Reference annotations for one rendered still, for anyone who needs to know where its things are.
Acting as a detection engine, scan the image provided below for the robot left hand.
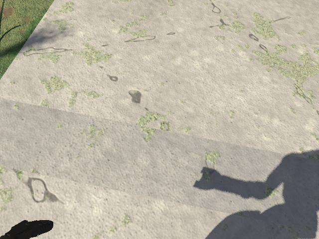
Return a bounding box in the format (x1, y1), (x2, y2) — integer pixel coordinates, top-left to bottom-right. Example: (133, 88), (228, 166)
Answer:
(0, 220), (54, 239)

